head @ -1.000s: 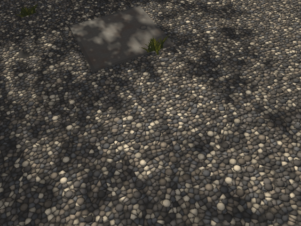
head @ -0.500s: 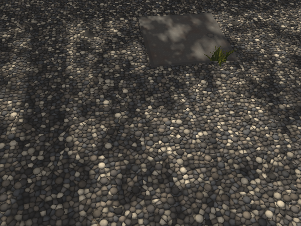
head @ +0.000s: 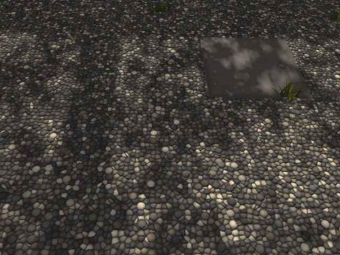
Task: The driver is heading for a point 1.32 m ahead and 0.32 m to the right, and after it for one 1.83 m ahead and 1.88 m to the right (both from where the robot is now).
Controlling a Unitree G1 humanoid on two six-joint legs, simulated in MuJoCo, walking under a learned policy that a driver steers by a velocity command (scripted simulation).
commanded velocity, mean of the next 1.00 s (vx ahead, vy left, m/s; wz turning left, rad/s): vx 0.11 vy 0.00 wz -0.06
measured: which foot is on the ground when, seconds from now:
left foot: down 0.00-0.10, up 0.12-0.44, down 0.46-1.00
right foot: up 0.00-0.06, down 0.08-0.80, up 0.82-1.00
